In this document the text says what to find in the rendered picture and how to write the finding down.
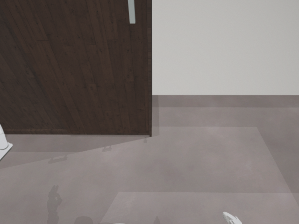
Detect wardrobe door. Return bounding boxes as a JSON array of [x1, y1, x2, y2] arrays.
[[0, 6, 66, 129], [0, 0, 149, 133]]

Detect robot right hand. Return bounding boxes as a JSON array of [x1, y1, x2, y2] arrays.
[[222, 212, 242, 224]]

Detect robot left hand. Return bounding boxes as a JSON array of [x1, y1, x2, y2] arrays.
[[0, 124, 13, 161]]

